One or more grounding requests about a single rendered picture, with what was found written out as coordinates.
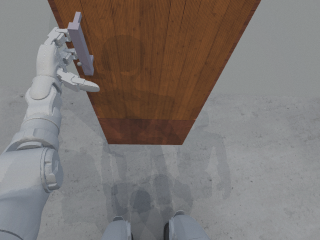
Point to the robot left hand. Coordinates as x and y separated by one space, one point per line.
49 60

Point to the robot left upper arm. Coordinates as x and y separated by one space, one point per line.
27 177

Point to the cupboard door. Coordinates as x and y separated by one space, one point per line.
155 59

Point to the robot left forearm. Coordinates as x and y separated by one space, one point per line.
41 125

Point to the left robot shin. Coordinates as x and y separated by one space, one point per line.
117 218

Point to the handle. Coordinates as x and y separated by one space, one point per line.
80 46

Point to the left robot thigh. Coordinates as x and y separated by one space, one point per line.
118 230

